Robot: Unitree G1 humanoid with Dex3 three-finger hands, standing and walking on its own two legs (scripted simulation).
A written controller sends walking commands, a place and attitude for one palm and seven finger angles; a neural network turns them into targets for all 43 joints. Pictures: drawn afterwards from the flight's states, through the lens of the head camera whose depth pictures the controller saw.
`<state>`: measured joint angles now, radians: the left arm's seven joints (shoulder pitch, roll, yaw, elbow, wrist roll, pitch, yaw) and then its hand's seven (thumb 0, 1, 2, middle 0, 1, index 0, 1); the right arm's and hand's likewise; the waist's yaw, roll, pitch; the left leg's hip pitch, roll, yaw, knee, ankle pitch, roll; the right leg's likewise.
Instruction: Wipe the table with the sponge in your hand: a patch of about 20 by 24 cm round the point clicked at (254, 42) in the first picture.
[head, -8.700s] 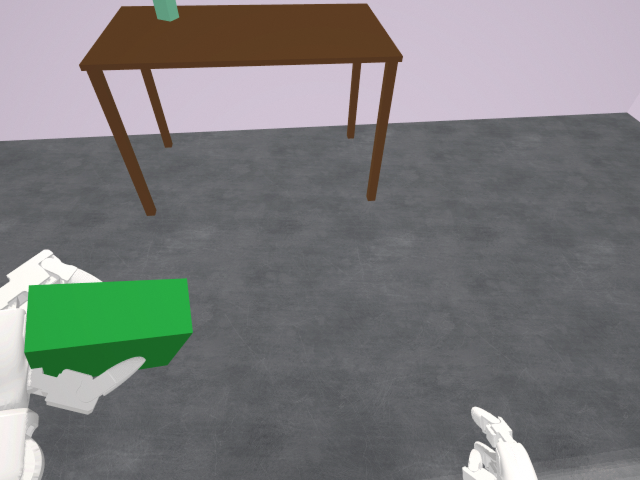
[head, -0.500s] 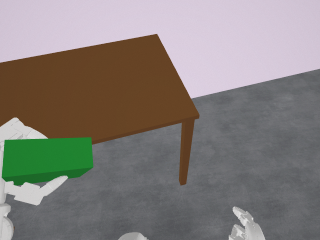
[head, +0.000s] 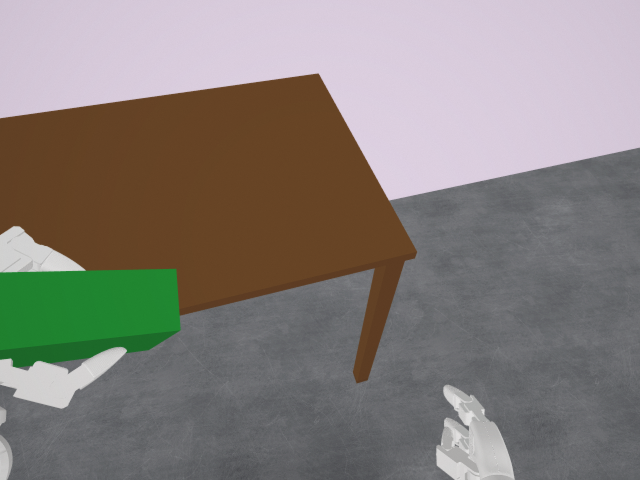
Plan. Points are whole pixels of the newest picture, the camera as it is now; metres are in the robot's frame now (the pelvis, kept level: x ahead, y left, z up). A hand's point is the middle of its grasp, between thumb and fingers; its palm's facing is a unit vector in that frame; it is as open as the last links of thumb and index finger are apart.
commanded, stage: come to a stop and stand still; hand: left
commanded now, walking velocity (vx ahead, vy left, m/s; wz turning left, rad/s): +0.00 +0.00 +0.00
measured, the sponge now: (114, 317) +0.23 +0.20 +0.16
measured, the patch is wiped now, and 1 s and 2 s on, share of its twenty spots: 0.00 0.00 0.00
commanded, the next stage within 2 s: look again from close up in 1.20 s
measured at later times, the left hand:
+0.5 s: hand (50, 294) +0.24 +0.26 +0.17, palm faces +0.35 -0.86 -0.37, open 9.7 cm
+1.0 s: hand (9, 286) +0.25 +0.31 +0.16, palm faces +0.36 -0.87 -0.33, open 9.7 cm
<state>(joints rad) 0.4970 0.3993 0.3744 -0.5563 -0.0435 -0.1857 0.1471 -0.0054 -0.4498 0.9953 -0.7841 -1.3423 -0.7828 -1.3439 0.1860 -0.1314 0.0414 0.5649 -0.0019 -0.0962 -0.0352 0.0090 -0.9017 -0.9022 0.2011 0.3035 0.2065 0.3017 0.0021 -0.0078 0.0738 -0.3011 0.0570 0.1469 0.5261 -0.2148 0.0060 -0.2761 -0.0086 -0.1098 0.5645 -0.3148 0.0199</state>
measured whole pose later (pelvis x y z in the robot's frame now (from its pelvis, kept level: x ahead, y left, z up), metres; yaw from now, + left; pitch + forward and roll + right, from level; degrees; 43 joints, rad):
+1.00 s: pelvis +0.02 +0.06 +0.01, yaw -2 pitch -1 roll -2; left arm 0.39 0.36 0.34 -0.47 -0.04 -0.17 0.11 -0.01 -0.45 1.00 -0.79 -1.34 -0.79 -1.34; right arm 0.18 -0.17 0.04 0.57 -0.01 -0.11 -0.02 0.01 -0.90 -0.90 0.20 0.30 0.21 0.30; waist 0.04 -0.04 0.06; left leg -0.22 -0.03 0.07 0.44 -0.22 0.08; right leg -0.15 -0.02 -0.07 0.36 -0.20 0.03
